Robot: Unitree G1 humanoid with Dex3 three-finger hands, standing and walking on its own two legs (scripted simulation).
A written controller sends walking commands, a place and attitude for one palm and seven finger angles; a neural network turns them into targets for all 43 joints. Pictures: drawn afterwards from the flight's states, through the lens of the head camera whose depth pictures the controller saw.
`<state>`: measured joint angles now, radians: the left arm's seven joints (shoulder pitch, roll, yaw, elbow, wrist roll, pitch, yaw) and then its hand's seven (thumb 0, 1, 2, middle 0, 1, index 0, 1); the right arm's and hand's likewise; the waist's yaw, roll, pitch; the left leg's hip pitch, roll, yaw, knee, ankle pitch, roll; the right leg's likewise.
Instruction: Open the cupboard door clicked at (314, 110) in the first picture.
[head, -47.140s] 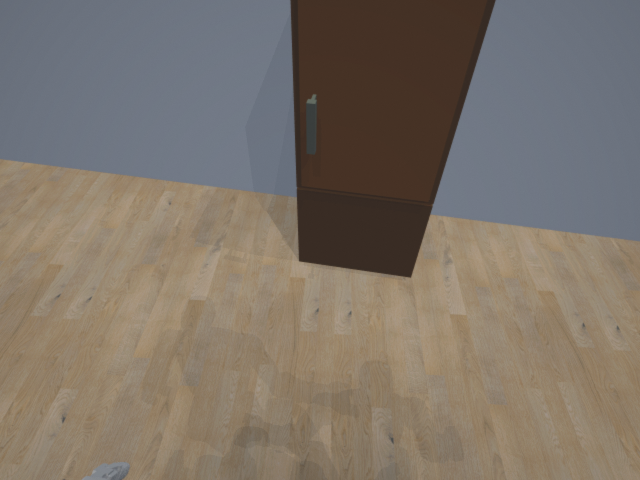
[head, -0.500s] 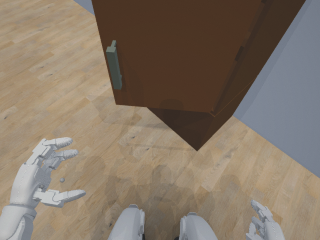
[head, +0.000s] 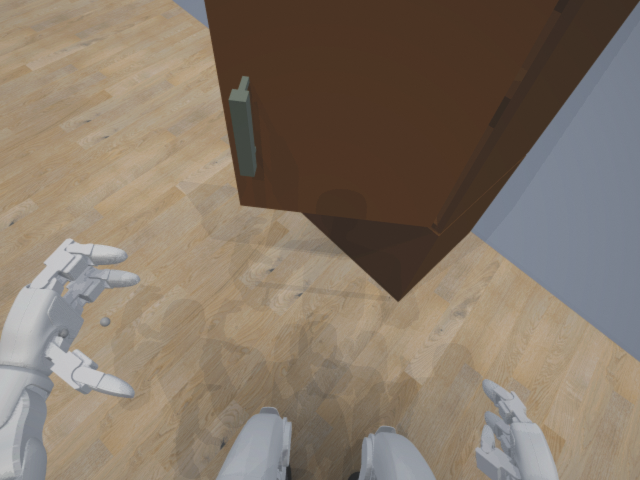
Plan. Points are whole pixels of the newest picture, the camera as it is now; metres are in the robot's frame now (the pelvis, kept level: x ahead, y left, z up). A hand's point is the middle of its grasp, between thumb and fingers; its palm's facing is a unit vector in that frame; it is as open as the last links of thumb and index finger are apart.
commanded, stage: raise the hand with hooked fingers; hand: left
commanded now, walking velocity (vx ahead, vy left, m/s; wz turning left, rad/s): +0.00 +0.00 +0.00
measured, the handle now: (246, 128) +0.62 +0.17 +0.01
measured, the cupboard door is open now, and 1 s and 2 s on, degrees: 41 41 41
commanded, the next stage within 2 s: move the hooked fingers beside the handle in 0.60 s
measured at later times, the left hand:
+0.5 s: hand (127, 306) +0.29 +0.25 +0.03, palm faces -0.01 -1.00 -0.05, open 14.0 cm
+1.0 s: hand (152, 264) +0.35 +0.24 +0.03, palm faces -0.05 -1.00 -0.04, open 14.0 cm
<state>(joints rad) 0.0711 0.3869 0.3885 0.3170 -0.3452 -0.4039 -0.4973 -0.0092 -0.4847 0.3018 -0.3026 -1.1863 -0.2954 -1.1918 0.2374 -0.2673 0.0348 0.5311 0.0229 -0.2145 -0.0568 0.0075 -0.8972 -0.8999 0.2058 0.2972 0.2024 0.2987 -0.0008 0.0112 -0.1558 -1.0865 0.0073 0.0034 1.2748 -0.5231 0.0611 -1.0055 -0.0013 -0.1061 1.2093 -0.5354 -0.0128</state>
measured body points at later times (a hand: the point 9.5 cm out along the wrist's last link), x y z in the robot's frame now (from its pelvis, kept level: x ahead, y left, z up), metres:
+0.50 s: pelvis +0.01 -0.02 +0.00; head +0.10 +0.00 +0.43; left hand +0.29 +0.30 +0.04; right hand +0.17 -0.28 -0.08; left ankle +0.05 +0.08 -0.63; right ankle +0.03 -0.12 -0.63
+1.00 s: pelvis +0.00 -0.02 -0.01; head +0.11 +0.00 +0.42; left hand +0.35 +0.29 +0.03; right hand +0.16 -0.28 -0.10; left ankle +0.05 +0.08 -0.63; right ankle +0.03 -0.12 -0.63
